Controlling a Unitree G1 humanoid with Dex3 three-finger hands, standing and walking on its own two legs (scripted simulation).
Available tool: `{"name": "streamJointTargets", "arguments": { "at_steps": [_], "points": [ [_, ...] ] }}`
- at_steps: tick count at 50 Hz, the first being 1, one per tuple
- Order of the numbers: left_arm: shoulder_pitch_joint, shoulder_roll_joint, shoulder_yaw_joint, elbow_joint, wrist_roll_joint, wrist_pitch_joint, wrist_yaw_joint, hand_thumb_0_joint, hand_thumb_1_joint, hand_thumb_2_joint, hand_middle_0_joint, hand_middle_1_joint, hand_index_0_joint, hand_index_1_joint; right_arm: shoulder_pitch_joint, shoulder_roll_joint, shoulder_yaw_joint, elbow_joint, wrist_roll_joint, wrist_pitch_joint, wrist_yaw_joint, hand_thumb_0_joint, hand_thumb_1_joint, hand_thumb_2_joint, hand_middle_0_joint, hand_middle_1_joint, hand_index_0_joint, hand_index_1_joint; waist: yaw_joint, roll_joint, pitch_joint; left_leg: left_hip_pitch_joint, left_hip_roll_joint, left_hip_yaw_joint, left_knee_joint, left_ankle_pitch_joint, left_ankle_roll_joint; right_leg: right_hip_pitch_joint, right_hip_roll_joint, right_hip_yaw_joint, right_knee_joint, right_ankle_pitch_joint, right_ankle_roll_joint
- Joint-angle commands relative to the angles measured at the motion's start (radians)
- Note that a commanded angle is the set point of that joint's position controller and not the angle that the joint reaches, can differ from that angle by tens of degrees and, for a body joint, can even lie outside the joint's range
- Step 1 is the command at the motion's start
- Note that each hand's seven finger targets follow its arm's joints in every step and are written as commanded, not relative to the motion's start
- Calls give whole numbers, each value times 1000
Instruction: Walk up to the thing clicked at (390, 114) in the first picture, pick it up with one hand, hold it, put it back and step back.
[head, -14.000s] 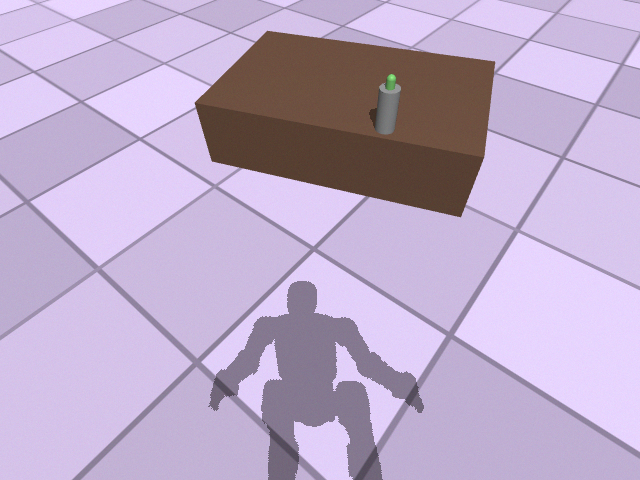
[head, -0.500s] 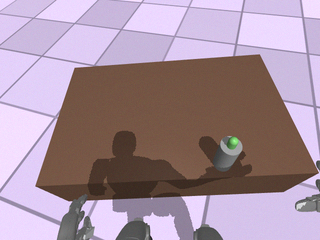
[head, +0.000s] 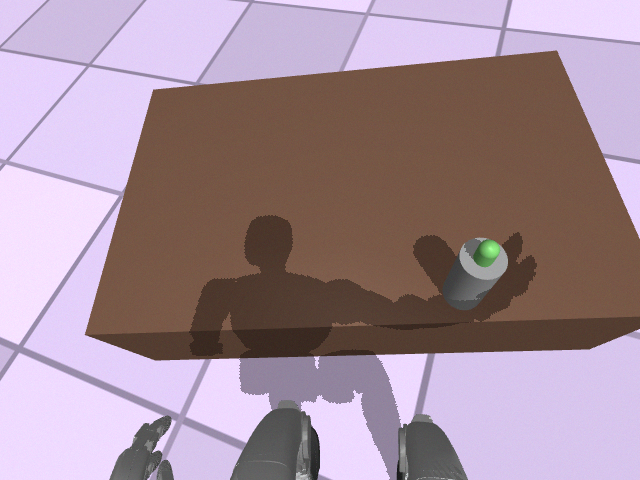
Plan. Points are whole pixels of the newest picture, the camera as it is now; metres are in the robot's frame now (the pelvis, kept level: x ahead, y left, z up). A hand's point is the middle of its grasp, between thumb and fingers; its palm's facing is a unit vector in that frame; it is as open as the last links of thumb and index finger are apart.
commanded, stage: go down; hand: right
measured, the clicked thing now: (474, 271) +0.46 -0.22 -0.26
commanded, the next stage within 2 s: approach in 0.88 s
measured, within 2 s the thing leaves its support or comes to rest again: neither
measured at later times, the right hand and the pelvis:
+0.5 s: hand out of the picture +0.35 -0.40 -0.01, palm faces +0.19 +0.97 -0.14, open 17.1 cm; pelvis +0.00 -0.01 -0.01, yaw +0 degrees
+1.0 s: hand out of the picture +0.36 -0.41 +0.00, palm faces +0.20 +0.97 -0.12, open 17.4 cm; pelvis +0.00 -0.01 -0.01, yaw +1 degrees
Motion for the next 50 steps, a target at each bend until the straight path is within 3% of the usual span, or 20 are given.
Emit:
{"name": "streamJointTargets", "arguments": {
  "at_steps": [1,6,8,11,13,16,18,20,25,30,31,34,38,40,41,42,47,49,50],
  "points": [
    [88,195,66,-77,0,-32,13,0,912,898,-199,-305,-204,-299,-203,-415,-85,-133,30,-86,18,0,464,-80,42,52,40,52,-29,-171,-355,246,-34,-43,-97,189,44,155,33,1,-159,292,-35],
    [104,208,68,-71,1,-23,8,0,908,902,-197,-307,-203,-301,-228,-438,-89,-112,29,-107,37,0,425,-82,48,49,43,49,-23,-177,-402,216,-39,-38,-72,224,46,189,31,8,-135,360,-29],
    [101,208,58,-66,5,-19,3,0,913,898,-197,-307,-204,-300,-255,-464,-105,-123,39,-120,47,0,425,-77,52,48,45,48,-32,-229,-402,187,-39,-33,-64,213,50,207,25,14,-136,386,-22],
    [102,215,62,-65,4,-15,0,0,910,901,-198,-307,-203,-302,-278,-466,-104,-115,40,-128,53,0,420,-75,55,46,47,46,-20,-213,-416,162,-43,-28,-56,214,49,211,23,20,-127,395,-22],
    [107,222,61,-70,7,-9,1,0,916,897,-197,-308,-204,-300,-280,-487,-114,-128,39,-129,59,0,433,-74,52,47,46,47,-31,-244,-443,166,-40,-28,-55,218,51,239,21,18,-124,419,-20],
    [105,214,53,-64,7,-4,-4,0,908,897,-197,-305,-202,-299,-266,-469,-106,-83,43,-127,63,0,424,-73,56,46,48,46,-24,-230,-407,154,-42,-26,-61,207,51,233,20,21,-126,411,-22],
    [116,216,54,-61,8,-3,-5,0,909,897,-197,-304,-202,-299,-305,-515,-133,-132,41,-134,64,0,445,-71,55,47,47,47,-36,-242,-459,161,-43,-26,-44,239,52,244,15,28,-113,482,-18],
    [108,211,47,-71,9,3,-8,0,909,895,-197,-306,-203,-299,-276,-487,-120,-79,44,-129,67,0,460,-66,55,47,47,47,-26,-216,-395,158,-41,-28,-59,218,51,205,20,19,-115,415,-25],
    [103,217,45,-78,7,10,-14,0,910,896,-196,-305,-202,-299,-309,-504,-119,-84,42,-139,74,0,479,-67,52,48,47,48,-24,-231,-400,135,-43,-24,-53,183,53,203,19,25,-123,371,-24],
    [119,229,52,-85,6,13,-17,0,904,898,-196,-305,-200,-300,-327,-531,-139,-94,45,-139,78,0,495,-67,50,48,45,48,-24,-234,-453,170,-42,-27,-47,227,51,208,25,22,-110,409,-26],
    [115,217,41,-80,3,14,-18,0,907,901,-195,-305,-199,-300,-328,-519,-130,-64,51,-139,81,0,510,-68,47,50,44,50,-17,-207,-409,135,-47,-19,-50,190,51,192,18,30,-118,377,-25],
    [115,218,42,-82,3,15,-21,0,903,900,-196,-303,-199,-299,-346,-512,-116,-81,45,-144,82,0,513,-67,48,50,45,50,-16,-231,-426,135,-44,-25,-45,199,53,208,21,25,-113,381,-26],
    [123,223,39,-76,5,17,-23,0,905,904,-195,-304,-198,-301,-365,-544,-137,-88,49,-148,86,0,519,-65,48,49,44,49,-19,-248,-444,113,-46,-20,-37,198,53,225,13,35,-105,422,-18],
    [121,228,42,-80,5,21,-24,0,901,900,-196,-305,-200,-301,-361,-533,-130,-54,49,-147,88,0,520,-65,49,49,45,49,-13,-235,-397,94,-46,-19,-39,174,53,195,11,42,-115,378,-18],
    [124,232,46,-85,5,22,-26,0,901,902,-196,-302,-198,-300,-350,-549,-139,-63,42,-144,85,0,531,-67,45,51,43,51,-27,-250,-428,122,-44,-22,-38,196,56,204,16,32,-112,396,-23],
    [124,217,31,-84,4,23,-27,0,901,902,-196,-304,-199,-300,-380,-548,-136,-69,49,-149,87,0,533,-62,48,50,45,50,-18,-231,-415,118,-45,-22,-44,181,53,192,14,33,-111,369,-24],
    [121,225,33,-92,2,26,-28,0,900,902,-195,-303,-198,-300,-382,-551,-135,-58,51,-150,92,0,520,-58,51,47,46,47,-15,-229,-415,113,-45,-25,-43,164,54,178,15,32,-112,333,-28],
    [124,226,32,-91,3,23,-30,0,874,923,-199,-291,-187,-303,-417,-566,-140,-75,50,-155,92,0,611,-71,21,62,35,61,-15,-237,-441,112,-43,-28,-34,185,53,183,16,28,-98,351,-29],
    [125,223,28,-81,3,24,-29,0,887,905,-205,-302,-202,-305,-410,-565,-142,-45,54,-154,96,0,559,-76,36,56,38,56,-8,-229,-428,97,-45,-27,-30,181,53,168,16,29,-90,354,-28]
  ]
}}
